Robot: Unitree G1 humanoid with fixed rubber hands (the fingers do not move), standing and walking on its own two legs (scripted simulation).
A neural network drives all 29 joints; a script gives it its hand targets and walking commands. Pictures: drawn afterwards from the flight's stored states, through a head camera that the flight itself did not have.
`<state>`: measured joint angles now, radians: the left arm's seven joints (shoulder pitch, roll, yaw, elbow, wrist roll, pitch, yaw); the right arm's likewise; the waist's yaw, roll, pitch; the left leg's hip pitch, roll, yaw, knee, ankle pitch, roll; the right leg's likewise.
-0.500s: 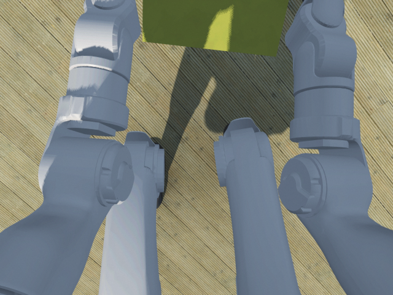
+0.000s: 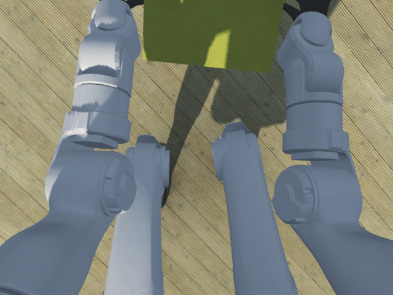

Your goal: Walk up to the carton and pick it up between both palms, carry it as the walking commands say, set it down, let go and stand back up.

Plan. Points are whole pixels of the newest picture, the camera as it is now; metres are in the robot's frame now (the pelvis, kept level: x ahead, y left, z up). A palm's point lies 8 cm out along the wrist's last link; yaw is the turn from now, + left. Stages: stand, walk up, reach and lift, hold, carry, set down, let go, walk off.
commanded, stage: reach and lift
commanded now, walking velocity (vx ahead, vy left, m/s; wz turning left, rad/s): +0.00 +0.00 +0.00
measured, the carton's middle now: (211, 11) +0.55 -0.07 -0.20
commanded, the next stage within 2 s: none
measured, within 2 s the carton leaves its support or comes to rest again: neither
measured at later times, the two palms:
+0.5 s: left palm out of the picture +0.53 +0.07 -0.04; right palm (334, 10) +0.48 -0.20 -0.05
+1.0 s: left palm out of the picture +0.51 +0.08 +0.02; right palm (368, 0) +0.46 -0.19 +0.03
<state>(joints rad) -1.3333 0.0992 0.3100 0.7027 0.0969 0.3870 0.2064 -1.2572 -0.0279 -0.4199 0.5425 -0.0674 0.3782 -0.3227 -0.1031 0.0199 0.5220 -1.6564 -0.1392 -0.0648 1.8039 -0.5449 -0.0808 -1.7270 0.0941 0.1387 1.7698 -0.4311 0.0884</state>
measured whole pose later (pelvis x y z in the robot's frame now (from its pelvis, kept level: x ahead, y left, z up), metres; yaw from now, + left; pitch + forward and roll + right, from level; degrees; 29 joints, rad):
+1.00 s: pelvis +0.01 +0.00 +0.11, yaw -2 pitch +13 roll +2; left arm -1.11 0.06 0.27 0.62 0.08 0.39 0.19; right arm -1.04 0.04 -0.34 0.45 -0.06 0.40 -0.36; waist -0.08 0.01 0.52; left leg -1.20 -0.12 -0.09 1.43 -0.47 -0.07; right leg -1.27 0.09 0.15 1.40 -0.37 0.07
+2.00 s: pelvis +0.13 +0.00 +0.25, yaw -2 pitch +17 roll +1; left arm -0.45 -0.17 0.29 0.62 0.25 0.33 0.11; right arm -0.38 0.19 -0.41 0.47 -0.27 0.34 -0.09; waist -0.08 0.03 -0.11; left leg -0.66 -0.07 -0.14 0.67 -0.31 -0.02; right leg -0.72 0.05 0.16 0.66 -0.24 0.04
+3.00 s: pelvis +0.12 -0.01 +0.28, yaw -1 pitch -4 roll +0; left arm -0.49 -0.14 0.30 0.66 0.31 0.69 0.10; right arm -0.44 0.21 -0.36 0.52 -0.29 0.70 -0.25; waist -0.06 0.00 -0.08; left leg -0.13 -0.04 -0.16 0.44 -0.23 -0.03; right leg -0.19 0.04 0.12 0.44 -0.17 0.01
